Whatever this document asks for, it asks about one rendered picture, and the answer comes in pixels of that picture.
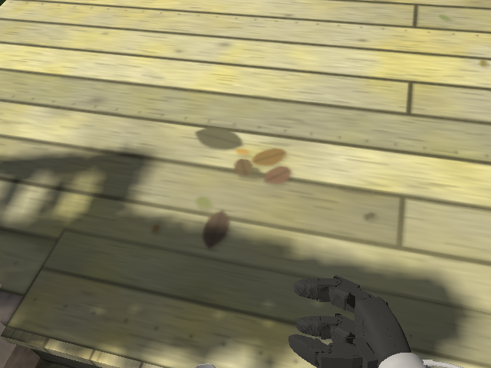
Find right robot hand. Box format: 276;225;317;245
288;275;412;368

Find robot right forearm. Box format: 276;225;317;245
378;353;426;368

